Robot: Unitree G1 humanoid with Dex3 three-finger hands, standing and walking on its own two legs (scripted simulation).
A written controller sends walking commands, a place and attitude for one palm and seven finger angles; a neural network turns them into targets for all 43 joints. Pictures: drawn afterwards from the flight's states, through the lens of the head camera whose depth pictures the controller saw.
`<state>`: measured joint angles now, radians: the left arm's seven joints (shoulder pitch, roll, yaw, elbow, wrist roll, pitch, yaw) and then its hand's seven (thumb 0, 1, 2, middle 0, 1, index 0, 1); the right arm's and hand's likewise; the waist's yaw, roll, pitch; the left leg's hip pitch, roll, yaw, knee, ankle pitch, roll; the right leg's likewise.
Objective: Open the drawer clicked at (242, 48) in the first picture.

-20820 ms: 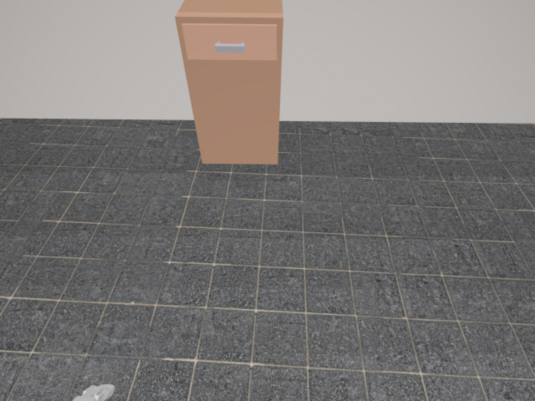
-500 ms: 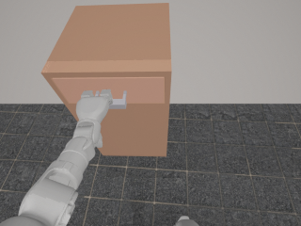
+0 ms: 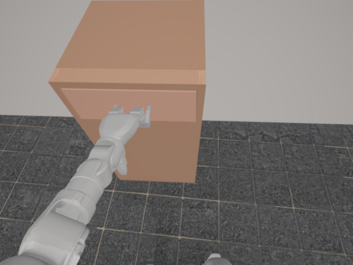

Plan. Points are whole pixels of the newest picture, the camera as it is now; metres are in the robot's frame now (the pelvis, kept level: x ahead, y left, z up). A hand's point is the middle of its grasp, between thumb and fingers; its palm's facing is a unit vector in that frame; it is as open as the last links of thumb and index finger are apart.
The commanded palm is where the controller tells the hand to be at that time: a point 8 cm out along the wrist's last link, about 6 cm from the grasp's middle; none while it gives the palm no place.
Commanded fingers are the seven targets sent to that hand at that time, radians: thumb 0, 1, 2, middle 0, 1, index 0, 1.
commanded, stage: re-aim the fingers above the handle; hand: left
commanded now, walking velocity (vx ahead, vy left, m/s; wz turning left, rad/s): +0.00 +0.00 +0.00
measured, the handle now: (130, 115) +0.53 +0.15 -0.05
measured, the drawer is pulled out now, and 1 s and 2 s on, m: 0.00 0.00 0.00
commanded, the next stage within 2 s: lower the fingers behind the handle in 0.74 s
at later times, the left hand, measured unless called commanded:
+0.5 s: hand (138, 138) +0.42 +0.10 -0.01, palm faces -0.17 -0.12 -0.98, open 13.8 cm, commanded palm +0.42 +0.15 +0.06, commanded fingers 0.00 -0.50 0.30 -0.30 -1.20 -0.30 -1.20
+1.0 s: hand (142, 139) +0.42 +0.10 -0.01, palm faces -0.11 -0.12 -0.99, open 13.8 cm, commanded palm +0.41 +0.15 +0.05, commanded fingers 0.00 -0.50 0.30 -0.30 -1.20 -0.30 -1.20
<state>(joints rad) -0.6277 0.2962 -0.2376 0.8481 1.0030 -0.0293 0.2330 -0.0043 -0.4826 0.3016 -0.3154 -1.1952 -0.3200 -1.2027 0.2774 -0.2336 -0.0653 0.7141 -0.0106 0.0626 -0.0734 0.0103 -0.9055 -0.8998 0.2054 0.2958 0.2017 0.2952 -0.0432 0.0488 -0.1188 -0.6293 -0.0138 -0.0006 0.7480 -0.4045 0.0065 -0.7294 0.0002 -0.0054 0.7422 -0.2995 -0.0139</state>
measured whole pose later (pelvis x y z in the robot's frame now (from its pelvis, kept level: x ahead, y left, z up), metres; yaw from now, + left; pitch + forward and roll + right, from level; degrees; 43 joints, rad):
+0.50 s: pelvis +0.01 +0.00 +0.00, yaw +1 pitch +16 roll +0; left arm -0.58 0.24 -0.26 0.75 1.03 -0.08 0.24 0.00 -0.48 0.30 -0.32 -1.20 -0.32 -1.20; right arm 0.24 -0.23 -0.06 0.71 -0.02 0.08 -0.07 0.01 -0.91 -0.90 0.21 0.30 0.20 0.30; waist -0.05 0.04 -0.13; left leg -0.61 -0.02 -0.01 0.76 -0.43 0.01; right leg -0.70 -0.01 -0.02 0.75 -0.33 -0.01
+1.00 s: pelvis +0.00 +0.00 -0.01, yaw +1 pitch +16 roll +0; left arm -0.61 0.24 -0.24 0.78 1.09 -0.14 0.30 0.00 -0.48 0.30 -0.32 -1.20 -0.32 -1.20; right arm 0.24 -0.24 -0.06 0.71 -0.02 0.06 -0.07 0.01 -0.90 -0.90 0.21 0.30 0.20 0.30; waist -0.05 0.03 -0.13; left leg -0.65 -0.02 -0.01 0.81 -0.44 0.00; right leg -0.75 -0.01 -0.02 0.80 -0.33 -0.02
